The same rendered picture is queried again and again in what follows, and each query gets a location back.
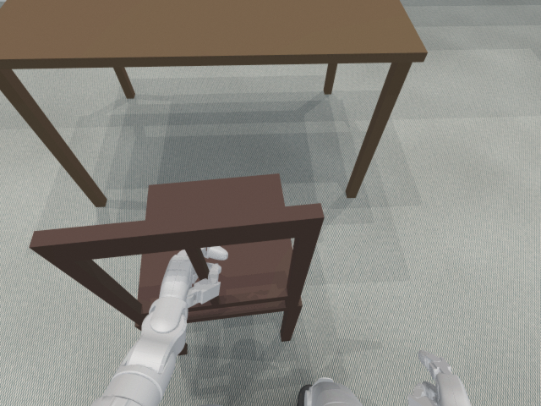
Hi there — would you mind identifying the left robot hand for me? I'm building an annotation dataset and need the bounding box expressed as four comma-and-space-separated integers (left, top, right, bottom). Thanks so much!
159, 246, 228, 308

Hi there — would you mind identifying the robot right thigh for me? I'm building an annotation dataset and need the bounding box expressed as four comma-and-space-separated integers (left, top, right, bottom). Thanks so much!
304, 381, 363, 406

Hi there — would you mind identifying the left robot forearm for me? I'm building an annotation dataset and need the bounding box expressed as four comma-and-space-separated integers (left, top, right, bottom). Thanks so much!
91, 297, 188, 406

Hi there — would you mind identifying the chair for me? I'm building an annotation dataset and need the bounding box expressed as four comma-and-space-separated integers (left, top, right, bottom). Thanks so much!
29, 173, 325, 355

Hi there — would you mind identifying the robot right shin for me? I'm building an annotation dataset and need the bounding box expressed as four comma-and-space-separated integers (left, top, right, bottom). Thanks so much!
312, 377, 333, 387

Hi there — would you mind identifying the right robot hand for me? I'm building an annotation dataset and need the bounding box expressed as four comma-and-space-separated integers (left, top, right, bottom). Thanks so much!
407, 350, 471, 406

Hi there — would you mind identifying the table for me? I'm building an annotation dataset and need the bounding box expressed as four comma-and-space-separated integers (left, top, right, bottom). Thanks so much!
0, 0, 428, 207

